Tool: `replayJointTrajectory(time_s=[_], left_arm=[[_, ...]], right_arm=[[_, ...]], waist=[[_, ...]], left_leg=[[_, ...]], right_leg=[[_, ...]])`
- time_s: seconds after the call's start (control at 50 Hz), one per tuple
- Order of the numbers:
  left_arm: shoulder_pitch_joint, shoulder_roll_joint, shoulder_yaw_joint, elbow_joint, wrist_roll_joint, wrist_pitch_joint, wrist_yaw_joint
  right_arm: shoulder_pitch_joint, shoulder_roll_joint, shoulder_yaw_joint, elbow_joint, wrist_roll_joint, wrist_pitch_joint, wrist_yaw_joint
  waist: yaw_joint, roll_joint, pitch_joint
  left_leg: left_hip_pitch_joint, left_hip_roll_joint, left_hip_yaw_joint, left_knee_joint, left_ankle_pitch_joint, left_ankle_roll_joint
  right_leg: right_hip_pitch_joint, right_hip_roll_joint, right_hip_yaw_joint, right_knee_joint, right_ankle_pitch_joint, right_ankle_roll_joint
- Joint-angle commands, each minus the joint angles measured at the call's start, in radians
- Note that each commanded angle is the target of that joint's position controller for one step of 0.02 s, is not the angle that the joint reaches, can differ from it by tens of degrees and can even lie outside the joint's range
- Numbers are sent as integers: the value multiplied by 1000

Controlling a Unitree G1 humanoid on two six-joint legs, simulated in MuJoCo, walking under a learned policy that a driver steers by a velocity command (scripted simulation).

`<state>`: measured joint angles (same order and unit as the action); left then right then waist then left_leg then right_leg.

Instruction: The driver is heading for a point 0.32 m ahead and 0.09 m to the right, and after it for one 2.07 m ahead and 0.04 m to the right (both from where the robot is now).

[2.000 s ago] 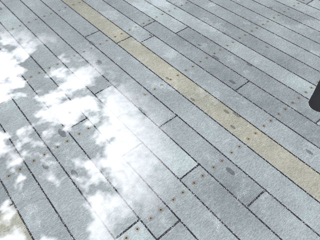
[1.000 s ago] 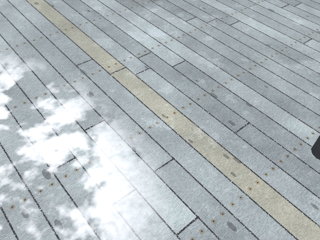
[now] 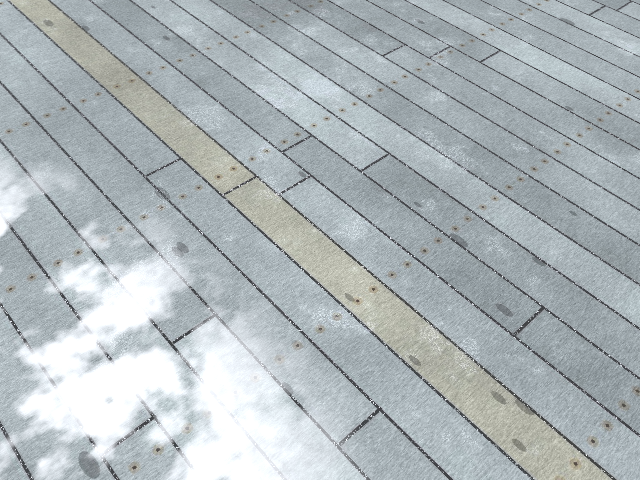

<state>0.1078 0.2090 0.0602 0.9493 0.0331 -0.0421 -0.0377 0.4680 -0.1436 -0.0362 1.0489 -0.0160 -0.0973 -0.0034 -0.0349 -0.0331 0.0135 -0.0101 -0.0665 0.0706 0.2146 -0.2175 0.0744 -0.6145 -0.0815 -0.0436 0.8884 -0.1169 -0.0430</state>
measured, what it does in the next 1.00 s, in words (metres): walks ahead: right foot, then left foot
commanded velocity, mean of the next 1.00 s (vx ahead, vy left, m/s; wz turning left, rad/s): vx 0.49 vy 0.00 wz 0.00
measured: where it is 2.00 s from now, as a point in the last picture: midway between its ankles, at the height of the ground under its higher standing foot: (319, 265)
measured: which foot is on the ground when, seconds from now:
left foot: down 0.00-0.24, up 0.26-0.76, down 0.78-1.00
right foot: up 0.00-0.20, down 0.22-0.78, up 0.80-1.00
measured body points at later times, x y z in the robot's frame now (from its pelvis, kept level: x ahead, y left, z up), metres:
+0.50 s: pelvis +0.29 -0.05 +0.00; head +0.31 -0.05 +0.45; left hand +0.25 +0.20 -0.15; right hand +0.38 -0.29 -0.14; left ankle +0.37 +0.11 -0.68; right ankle +0.26 -0.10 -0.75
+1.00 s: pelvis +0.57 +0.01 +0.00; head +0.59 +0.02 +0.45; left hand +0.64 +0.26 -0.15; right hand +0.57 -0.24 -0.14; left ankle +0.57 +0.07 -0.75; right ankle +0.57 -0.14 -0.67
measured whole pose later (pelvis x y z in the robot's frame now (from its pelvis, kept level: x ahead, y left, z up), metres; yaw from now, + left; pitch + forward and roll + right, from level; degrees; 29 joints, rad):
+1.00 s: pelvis +0.57 +0.01 +0.00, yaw +0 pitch +0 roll +0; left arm 0.22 0.22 0.06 0.96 0.03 -0.05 -0.02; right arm 0.33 -0.20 -0.06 1.03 -0.01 -0.09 0.00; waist -0.01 -0.03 0.04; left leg -0.16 -0.06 0.12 0.32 -0.14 0.10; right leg -0.52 -0.08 0.00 1.08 -0.25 -0.06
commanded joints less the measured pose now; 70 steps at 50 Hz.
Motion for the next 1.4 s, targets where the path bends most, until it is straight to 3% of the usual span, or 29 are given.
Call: replayJointTrajectory(time_s=[0.02, 0.14, 0.2, 0.22, 0.24, 0.26, 0.28, 0.3, 0.34, 0.44, 0.52, 0.66, 0.72, 0.76, 0.78, 0.8, 0.82, 0.84, 0.86, 0.9, 1.0, 1.1, 1.22, 1.28, 1.32, 1.34, 1.36, 1.38, 1.4], left_arm=[[-128, 7, -10, -86, -6, -6, -5], [-195, 35, -7, -133, -13, -16, 4], [90, 81, 22, -47, -8, -33, 26], [257, 130, 40, -4, 13, -43, 37], [374, 231, 65, 3, 39, -44, 43], [334, 228, 64, 4, 9, -28, 32], [210, 178, 51, -11, -15, -25, 28], [138, 110, 32, -23, -21, -34, 24], [120, 50, 12, -3, -20, -48, 28], [241, 85, 10, 47, -22, -74, 36], [311, 70, 0, 59, -25, -68, 36], [429, 91, -4, 101, -12, -63, 50], [393, 113, 2, 103, -5, -59, 59], [358, 124, 5, 99, -8, -52, 58], [347, 101, -5, 73, -19, -52, 54], [468, -7, -26, 49, -67, -52, 39], [398, 99, 3, 57, -39, -51, 42], [305, 101, 9, 22, -33, -53, 41], [259, 86, 6, 13, -30, -58, 38], [281, 42, 4, 20, -2, -33, 30], [183, 36, 5, -10, 5, 7, 8], [-34, 35, -7, -88, -7, 3, 5], [-173, 40, -14, -143, -11, -8, 7], [-130, 57, -5, -143, -10, -21, 13], [102, 84, 15, -67, -4, -35, 27], [284, 136, 35, -15, 17, -45, 38], [405, 252, 65, -4, 38, -46, 43], [350, 236, 62, -6, 4, -29, 34], [228, 191, 49, -21, -16, -26, 31]], right_arm=[[53, -120, -16, -24, 1, -16, -4], [73, -143, -21, 4, -6, -14, -13], [38, -177, -30, 7, -7, -3, -16], [30, -163, -24, -8, 1, 0, -13], [107, -64, -4, -41, 35, 1, -1], [124, -113, -23, -32, 31, 2, 1], [16, -148, -34, -58, 15, 6, -1], [-57, -136, -30, -78, 6, 0, 3], [-60, -101, -29, -74, -17, 16, 10], [-150, -82, -28, -111, -26, 56, 30], [-323, -96, -25, -163, -14, 59, 36], [-530, -96, -10, -240, -6, 44, 36], [-471, -116, -20, -234, -6, 32, 28], [-213, -151, -43, -148, -14, 19, 11], [-32, -217, -64, -105, -40, 10, 0], [52, -326, -92, -94, -53, 11, 0], [-25, -279, -84, -102, -13, 29, 7], [-148, -234, -69, -120, -2, 29, 10], [-199, -171, -51, -124, -4, 20, 15], [-203, -112, -31, -94, 2, 8, 9], [-113, -149, -32, -55, 7, -14, 3], [-25, -149, -24, -36, 6, -12, 5], [64, -162, -23, 0, -5, -7, -7], [34, -181, -29, 4, -11, -2, -16], [0, -195, -33, 2, -7, 6, -15], [-10, -176, -26, -16, 0, 6, -13], [88, -80, -4, -49, 46, 7, 1], [68, -147, -26, -40, 24, 6, 1], [-28, -166, -36, -66, 11, 10, 1]], waist=[[1, 96, 107], [7, 107, 106], [131, 101, -53], [190, 78, -150], [170, -110, -302], [145, -124, -337], [98, -35, -164], [82, 14, -56], [19, 20, 12], [0, -12, 52], [39, 0, 67], [95, -28, 100], [45, -41, 69], [-67, -19, -64], [-129, 34, -179], [-89, 275, -325], [-75, 142, -298], [-31, 106, -131], [-11, 54, -59], [53, 75, -6], [66, 70, 37], [15, 86, 86], [-23, 106, 100], [17, 111, 80], [119, 92, -39], [182, 53, -150], [166, -166, -306], [146, -120, -316], [97, -49, -146]], left_leg=[[-18, 253, -148, -104, 330, 120], [94, 289, -107, -24, 593, 106], [93, 252, -48, 334, 914, 64], [-85, 219, -33, 571, 694, 49], [-416, 86, 19, 965, 129, 8], [-568, -7, -96, 1154, -287, 16], [-638, 75, -132, 1161, -185, 28], [-624, 111, -124, 1099, -104, 29], [-526, 159, -119, 990, -54, 19], [-577, 189, -74, 848, 32, -25], [-658, 180, -32, 660, 178, -50], [-639, 130, 13, 391, 193, -15], [-511, 80, 30, 331, 75, 34], [-197, 22, 54, 243, 91, 78], [80, 176, -111, 239, 43, 128], [392, 494, -620, 155, -50, 282], [318, 473, -730, 60, -87, 269], [168, 437, -547, 46, -74, 231], [46, 395, -444, 10, 18, 200], [-106, 311, -289, -30, 132, 132], [-134, 256, -176, -98, 198, 127], [-77, 241, -125, -118, 298, 124], [91, 282, -101, -64, 435, 123], [138, 302, -79, 40, 670, 103], [102, 261, -35, 309, 852, 72], [-71, 220, -10, 546, 651, 52], [-435, 65, 49, 955, 108, -1], [-561, 5, -91, 1104, -292, 14], [-626, 75, -125, 1123, -205, 24]], right_leg=[[-69, 16, -30, -155, 83, 11], [50, 60, -61, -322, 52, -55], [400, 148, -98, -410, 1, -115], [659, 42, 13, -413, -35, -154], [954, -270, 461, -456, -192, -256], [947, -350, 768, -616, -219, -314], [800, -299, 601, -634, -278, -270], [643, -256, 468, -674, -203, -240], [472, -168, 301, -721, -54, -177], [439, -124, 164, -769, 140, -179], [521, -73, 96, -782, 210, -148], [706, -125, 72, -726, 391, -153], [753, -145, 49, -607, 658, -134], [699, -102, 4, -316, 772, -102], [494, -62, -20, -51, 497, -84], [106, 127, -67, 369, -200, -32], [6, 129, 83, 472, -358, -49], [-41, 70, 94, 454, -274, -56], [-15, 36, 94, 395, -209, -57], [84, -4, 87, 290, -166, -43], [18, -26, 40, 172, -59, 1], [-41, -28, -1, -97, 86, 29], [-32, 13, -32, -276, 85, -10], [75, 56, -49, -340, -21, -56], [361, 123, -83, -425, -19, -99], [631, 26, 23, -426, -30, -140], [950, -290, 495, -490, -165, -268], [917, -338, 723, -617, -163, -292], [770, -295, 550, -625, -208, -254]])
